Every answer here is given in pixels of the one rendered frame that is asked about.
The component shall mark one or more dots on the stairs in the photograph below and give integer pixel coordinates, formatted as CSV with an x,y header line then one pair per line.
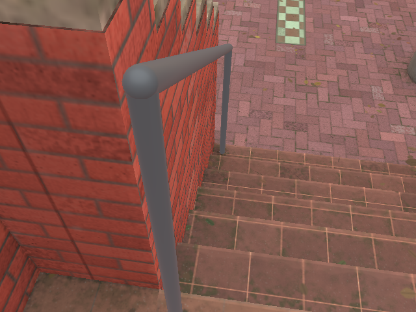
x,y
302,231

